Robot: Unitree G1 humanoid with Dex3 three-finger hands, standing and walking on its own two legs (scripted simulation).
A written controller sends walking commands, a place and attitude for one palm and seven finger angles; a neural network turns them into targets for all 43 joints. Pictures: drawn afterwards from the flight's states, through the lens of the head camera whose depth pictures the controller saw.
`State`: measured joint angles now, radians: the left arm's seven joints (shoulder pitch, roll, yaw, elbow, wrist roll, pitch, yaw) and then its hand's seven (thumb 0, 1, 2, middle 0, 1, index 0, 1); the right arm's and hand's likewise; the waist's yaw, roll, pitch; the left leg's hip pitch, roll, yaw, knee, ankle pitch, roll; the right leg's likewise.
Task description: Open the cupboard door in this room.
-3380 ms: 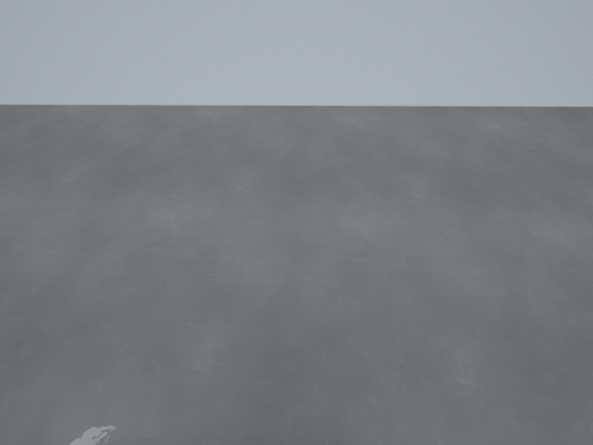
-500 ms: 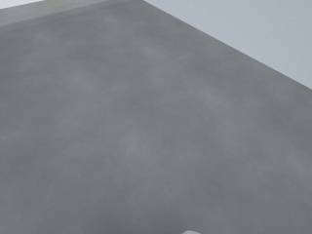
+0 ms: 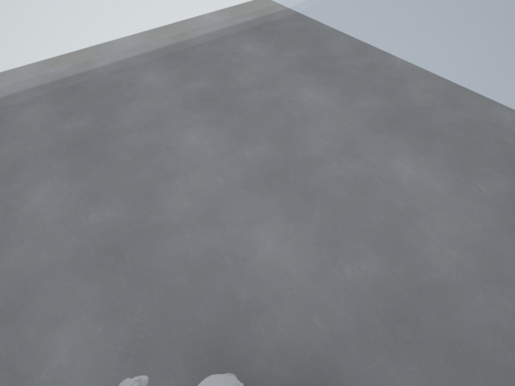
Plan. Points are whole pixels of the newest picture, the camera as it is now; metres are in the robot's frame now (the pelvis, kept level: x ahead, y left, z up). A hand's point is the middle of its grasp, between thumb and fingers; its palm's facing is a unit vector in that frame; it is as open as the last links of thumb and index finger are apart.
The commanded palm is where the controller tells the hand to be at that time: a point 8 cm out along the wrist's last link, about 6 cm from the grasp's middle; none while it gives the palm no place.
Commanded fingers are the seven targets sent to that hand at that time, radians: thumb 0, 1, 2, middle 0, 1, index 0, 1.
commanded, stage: turn or walk to find it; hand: left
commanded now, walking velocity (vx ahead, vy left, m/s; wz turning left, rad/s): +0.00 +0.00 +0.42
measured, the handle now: out of the picture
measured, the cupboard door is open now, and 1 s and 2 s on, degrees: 0 0 0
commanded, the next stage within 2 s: none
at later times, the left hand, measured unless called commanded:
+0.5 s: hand out of the picture -0.02 +0.28 -0.17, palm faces +0.26 -0.94 -0.24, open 7.4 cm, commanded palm none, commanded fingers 0.00 0.90 0.90 -0.20 -0.30 -0.20 -0.30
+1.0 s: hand out of the picture -0.05 +0.22 -0.15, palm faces +0.43 -0.87 -0.26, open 7.4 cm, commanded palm none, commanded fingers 0.00 0.90 0.90 -0.20 -0.30 -0.20 -0.30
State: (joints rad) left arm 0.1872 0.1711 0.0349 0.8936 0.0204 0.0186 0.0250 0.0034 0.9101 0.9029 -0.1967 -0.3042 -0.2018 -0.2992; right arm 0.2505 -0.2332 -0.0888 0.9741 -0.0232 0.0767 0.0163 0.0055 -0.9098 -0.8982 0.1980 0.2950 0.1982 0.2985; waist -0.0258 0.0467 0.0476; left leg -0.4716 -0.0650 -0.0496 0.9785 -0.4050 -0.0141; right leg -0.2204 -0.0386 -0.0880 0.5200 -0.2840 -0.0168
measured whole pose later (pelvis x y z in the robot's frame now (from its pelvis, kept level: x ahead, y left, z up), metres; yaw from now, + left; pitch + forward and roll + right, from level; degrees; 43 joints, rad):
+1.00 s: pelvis -0.04 +0.02 +0.00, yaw +26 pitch -1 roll +1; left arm 0.21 0.17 0.03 0.92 0.03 0.01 0.02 0.00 0.91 0.90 -0.20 -0.30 -0.20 -0.30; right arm 0.24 -0.25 -0.09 0.99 -0.02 0.08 0.02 0.01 -0.91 -0.90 0.20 0.29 0.20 0.30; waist -0.02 0.03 0.06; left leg -0.46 0.02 -0.01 1.08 -0.40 -0.06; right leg -0.20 -0.08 -0.16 0.50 -0.28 -0.01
